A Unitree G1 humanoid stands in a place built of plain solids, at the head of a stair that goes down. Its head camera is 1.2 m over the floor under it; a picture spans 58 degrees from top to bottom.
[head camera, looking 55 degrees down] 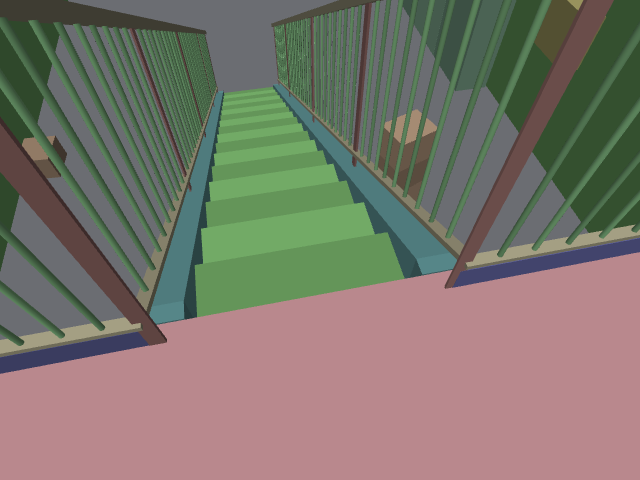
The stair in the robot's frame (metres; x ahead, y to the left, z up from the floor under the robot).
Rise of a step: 0.17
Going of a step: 0.30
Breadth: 0.74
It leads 12 degrees to the left of straight ahead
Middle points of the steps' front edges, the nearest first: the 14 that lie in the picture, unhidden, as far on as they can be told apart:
0.63 0.04 0.00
0.92 0.10 -0.17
1.21 0.16 -0.34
1.51 0.22 -0.51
1.80 0.28 -0.68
2.10 0.35 -0.84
2.39 0.41 -1.01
2.68 0.47 -1.18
2.98 0.53 -1.35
3.27 0.59 -1.52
3.56 0.65 -1.69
3.86 0.71 -1.86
4.15 0.77 -2.02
4.44 0.83 -2.19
